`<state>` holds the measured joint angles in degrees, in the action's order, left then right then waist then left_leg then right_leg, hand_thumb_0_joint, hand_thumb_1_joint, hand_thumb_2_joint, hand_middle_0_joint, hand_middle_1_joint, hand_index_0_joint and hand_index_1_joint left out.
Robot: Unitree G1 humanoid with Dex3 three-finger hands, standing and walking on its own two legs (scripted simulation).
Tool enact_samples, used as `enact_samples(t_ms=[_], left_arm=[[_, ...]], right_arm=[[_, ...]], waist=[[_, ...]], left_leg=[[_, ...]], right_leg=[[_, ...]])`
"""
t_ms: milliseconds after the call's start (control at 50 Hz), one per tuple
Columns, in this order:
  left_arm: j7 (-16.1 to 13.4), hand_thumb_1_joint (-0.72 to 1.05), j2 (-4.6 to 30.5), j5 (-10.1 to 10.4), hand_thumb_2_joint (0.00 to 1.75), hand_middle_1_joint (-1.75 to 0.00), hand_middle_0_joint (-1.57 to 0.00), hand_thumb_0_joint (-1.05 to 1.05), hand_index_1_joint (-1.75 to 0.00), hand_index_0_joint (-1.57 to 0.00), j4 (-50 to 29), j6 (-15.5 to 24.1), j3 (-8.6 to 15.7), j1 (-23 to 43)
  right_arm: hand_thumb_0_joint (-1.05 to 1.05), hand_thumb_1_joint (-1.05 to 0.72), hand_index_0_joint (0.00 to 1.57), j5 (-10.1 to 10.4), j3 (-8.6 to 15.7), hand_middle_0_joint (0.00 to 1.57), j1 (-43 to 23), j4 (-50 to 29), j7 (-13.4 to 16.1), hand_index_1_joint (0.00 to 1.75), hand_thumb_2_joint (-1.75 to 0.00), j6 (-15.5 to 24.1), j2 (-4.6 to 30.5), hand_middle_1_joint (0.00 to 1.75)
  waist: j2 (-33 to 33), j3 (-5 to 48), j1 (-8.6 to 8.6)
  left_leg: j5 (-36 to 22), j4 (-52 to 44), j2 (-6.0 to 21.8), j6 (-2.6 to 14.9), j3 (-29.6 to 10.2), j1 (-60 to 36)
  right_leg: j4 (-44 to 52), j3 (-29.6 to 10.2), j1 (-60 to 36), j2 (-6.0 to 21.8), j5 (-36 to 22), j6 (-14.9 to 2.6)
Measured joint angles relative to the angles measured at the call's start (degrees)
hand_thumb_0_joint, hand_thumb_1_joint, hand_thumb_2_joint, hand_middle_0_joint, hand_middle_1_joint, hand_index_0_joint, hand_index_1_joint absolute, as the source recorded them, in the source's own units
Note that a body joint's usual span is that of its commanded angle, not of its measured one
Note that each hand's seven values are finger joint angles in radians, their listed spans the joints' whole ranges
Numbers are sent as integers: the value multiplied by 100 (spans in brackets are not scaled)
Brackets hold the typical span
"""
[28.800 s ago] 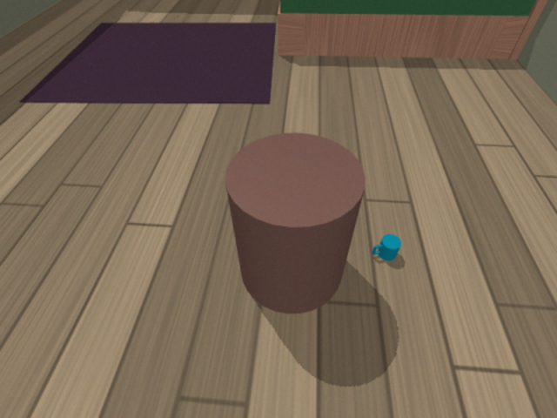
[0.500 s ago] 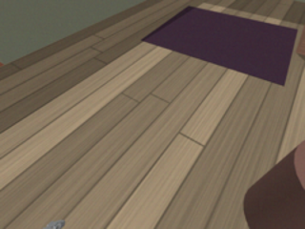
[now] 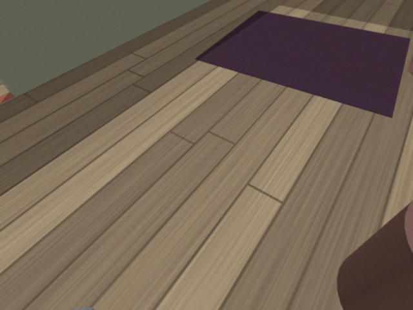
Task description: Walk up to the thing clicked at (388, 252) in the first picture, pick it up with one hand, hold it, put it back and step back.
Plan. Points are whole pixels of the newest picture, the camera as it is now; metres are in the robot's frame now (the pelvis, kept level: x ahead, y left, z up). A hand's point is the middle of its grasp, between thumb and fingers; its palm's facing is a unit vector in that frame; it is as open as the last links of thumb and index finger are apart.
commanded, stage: stand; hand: left
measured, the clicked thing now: out of the picture +0.13 -1.16 -0.74
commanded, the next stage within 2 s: none
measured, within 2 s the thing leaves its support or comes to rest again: neither
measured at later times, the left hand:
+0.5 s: hand out of the picture +0.09 +0.26 -0.15, palm faces -0.01 -0.94 -0.34, open 7.4 cm
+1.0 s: hand out of the picture +0.08 +0.26 -0.15, palm faces -0.01 -0.94 -0.35, open 7.3 cm
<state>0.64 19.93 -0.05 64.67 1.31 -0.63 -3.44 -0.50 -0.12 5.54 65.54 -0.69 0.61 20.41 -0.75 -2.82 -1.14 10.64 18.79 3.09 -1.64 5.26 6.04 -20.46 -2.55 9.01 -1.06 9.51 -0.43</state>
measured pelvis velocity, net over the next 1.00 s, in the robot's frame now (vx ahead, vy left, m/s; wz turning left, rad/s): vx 0.01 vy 0.01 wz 0.03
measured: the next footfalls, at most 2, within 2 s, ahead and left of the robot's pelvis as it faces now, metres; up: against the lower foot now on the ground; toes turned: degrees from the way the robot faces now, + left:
none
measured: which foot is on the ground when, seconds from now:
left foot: down 0.00-1.00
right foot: down 0.00-1.00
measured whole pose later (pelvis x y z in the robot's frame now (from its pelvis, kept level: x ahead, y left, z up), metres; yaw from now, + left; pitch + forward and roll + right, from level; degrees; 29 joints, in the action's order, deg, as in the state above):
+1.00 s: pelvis +0.01 +0.01 +0.00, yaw +1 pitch -2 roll +0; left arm 0.1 19.8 -0.3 65.4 0.8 -0.6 -5.7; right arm -0.7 0.3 5.5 66.3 -0.5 0.2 19.9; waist -0.4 -2.5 -0.5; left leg 10.1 16.8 1.9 -0.8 4.1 4.8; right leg -17.7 -1.4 6.8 0.1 9.1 0.4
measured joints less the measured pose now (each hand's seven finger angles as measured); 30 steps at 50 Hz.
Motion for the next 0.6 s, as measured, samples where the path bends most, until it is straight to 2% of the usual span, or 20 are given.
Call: enact_samples(t_ms=[600], left_arm=[[-56,91,-14,-24,90,-30,-21,0,-30,-20,126,-41,31,-163]], right_arm=[[0,-90,20,-19,66,21,-132,68,36,30,-90,-28,-37,30]], waist=[[56,62,76]], left_leg=[[-51,-204,-115,87,-60,-147]], right_leg=[[258,58,-209,116,-51,96]])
